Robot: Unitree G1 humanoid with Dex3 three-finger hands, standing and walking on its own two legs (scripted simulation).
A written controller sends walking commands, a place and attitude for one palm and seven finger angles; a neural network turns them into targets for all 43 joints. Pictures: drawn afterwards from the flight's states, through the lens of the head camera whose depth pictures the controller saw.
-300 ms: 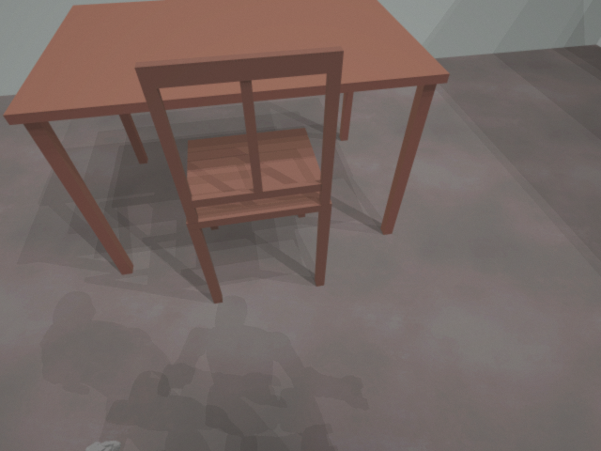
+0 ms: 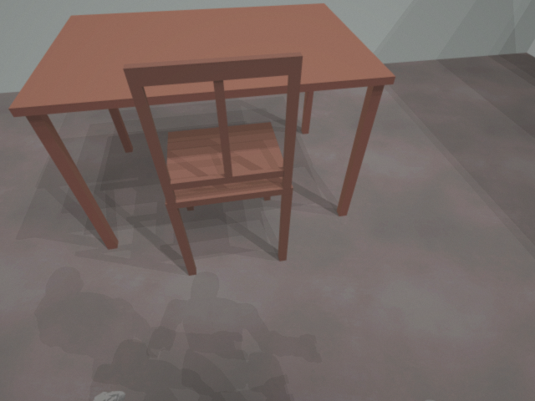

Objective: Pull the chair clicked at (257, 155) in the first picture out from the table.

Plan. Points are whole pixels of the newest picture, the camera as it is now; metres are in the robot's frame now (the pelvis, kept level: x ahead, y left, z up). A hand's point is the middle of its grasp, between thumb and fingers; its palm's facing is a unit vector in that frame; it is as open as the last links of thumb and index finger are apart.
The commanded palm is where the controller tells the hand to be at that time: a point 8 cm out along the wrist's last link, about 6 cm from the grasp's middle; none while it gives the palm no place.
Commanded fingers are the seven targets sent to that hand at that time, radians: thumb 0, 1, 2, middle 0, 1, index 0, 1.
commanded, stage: stand and wait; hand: left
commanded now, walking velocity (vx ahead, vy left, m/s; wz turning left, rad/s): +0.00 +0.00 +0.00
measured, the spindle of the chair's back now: (223, 133) +0.80 +0.18 -0.07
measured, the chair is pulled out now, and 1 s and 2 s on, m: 0.00 0.00 0.00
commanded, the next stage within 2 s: look at it before walking up in 0.52 s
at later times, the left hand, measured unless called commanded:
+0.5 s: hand out of the picture +0.05 +0.23 -0.16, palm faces -0.02 -0.95 -0.32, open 7.3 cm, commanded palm none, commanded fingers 0.00 0.90 0.90 -0.20 -0.30 -0.20 -0.30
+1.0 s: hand out of the picture +0.05 +0.23 -0.16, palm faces -0.02 -0.95 -0.31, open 7.3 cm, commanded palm none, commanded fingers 0.00 0.90 0.90 -0.20 -0.30 -0.20 -0.30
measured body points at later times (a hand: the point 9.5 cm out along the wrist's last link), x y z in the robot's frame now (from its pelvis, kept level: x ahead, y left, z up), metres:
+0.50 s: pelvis -0.01 -0.01 +0.00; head -0.01 -0.01 +0.45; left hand +0.05 +0.28 -0.13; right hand +0.04 -0.29 -0.14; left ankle -0.01 +0.13 -0.74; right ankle -0.01 -0.12 -0.74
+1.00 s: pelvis -0.01 -0.01 +0.00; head -0.01 +0.00 +0.45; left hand +0.05 +0.28 -0.13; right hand +0.05 -0.29 -0.14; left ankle -0.01 +0.13 -0.74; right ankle -0.01 -0.12 -0.74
